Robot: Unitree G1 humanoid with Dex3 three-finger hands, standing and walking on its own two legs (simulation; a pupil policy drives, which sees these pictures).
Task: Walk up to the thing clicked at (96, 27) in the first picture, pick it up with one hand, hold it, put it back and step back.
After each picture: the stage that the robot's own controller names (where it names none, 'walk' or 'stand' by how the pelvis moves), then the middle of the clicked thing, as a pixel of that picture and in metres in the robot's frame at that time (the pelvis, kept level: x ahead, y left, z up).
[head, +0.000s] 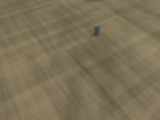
stand; (96, 31) +1.68 -0.18 -0.72
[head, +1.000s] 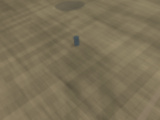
walk; (76, 40) +1.55 +0.17 -0.70
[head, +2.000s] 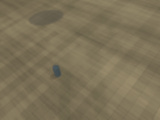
walk; (56, 71) +0.99 +0.35 -0.72
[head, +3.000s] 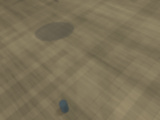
walk; (64, 106) +0.61 +0.24 -0.72
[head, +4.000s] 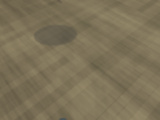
stand; out of the picture +0.44 +0.16 -0.70
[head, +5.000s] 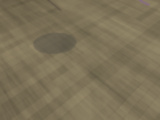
stand; out of the picture +0.40 +0.15 -0.72
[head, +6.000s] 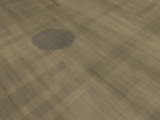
stand; out of the picture +0.41 +0.16 -0.72
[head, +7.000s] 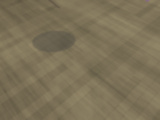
stand; out of the picture +0.40 +0.16 -0.73
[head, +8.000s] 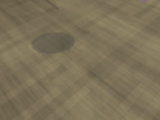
stand; out of the picture +0.39 +0.16 -0.73
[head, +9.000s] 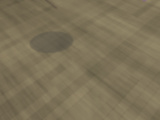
go down; out of the picture +0.39 +0.17 -0.73
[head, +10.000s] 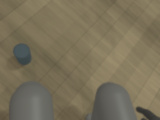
go down; (23, 54) +0.47 +0.23 -0.32
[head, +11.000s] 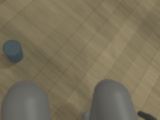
approach; (14, 52) +0.45 +0.25 -0.30
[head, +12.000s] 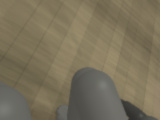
close in; out of the picture +0.44 +0.29 -0.22
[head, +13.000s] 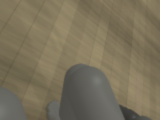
close; out of the picture +0.43 +0.29 -0.22
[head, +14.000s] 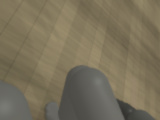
lift; out of the picture +0.39 +0.26 -0.23
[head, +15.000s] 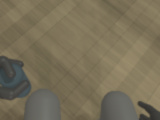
lift; (16, 82) +0.32 +0.23 -0.07
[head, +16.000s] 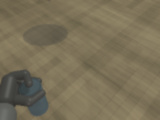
hold; (35, 97) +0.32 +0.17 +0.01
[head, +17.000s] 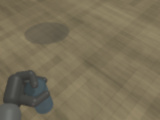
hold; (40, 97) +0.32 +0.16 +0.00
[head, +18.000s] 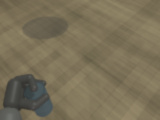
crouch; (39, 100) +0.31 +0.16 -0.03
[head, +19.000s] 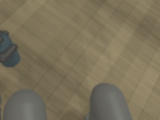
crouch; (5, 51) +0.45 +0.22 -0.12
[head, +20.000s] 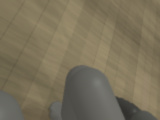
lower; out of the picture +0.41 +0.31 -0.23
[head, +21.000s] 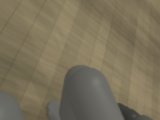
lower; out of the picture +0.42 +0.30 -0.23
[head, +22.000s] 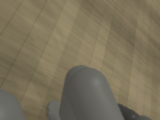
lower; out of the picture +0.41 +0.30 -0.23
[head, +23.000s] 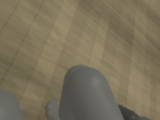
lower; out of the picture +0.42 +0.30 -0.23
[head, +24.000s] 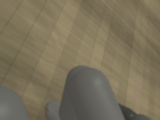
draw back; out of the picture +0.41 +0.29 -0.23
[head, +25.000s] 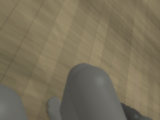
rise; out of the picture +0.40 +0.29 -0.23
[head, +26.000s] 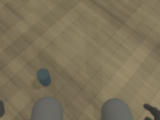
walk; (44, 77) +0.44 +0.21 -0.44
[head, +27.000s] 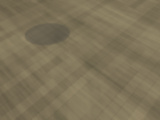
stand; out of the picture +0.37 +0.16 -0.66
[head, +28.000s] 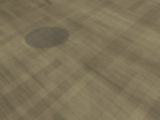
stand; out of the picture +0.38 +0.17 -0.67
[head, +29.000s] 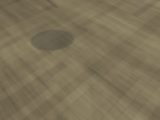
stand; out of the picture +0.38 +0.16 -0.71
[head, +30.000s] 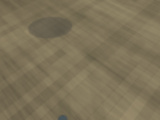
walk; out of the picture +0.43 +0.13 -0.70
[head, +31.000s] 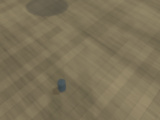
walk; (61, 85) +0.67 +0.11 -0.71
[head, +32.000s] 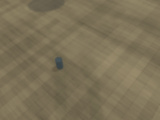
stand; (59, 63) +0.96 +0.27 -0.69
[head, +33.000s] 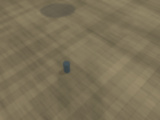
stand; (66, 67) +1.01 +0.17 -0.72
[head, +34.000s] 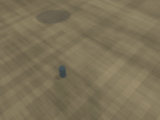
stand; (62, 71) +1.01 +0.21 -0.73
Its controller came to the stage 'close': yes
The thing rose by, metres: 0.69
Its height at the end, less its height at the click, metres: +0.00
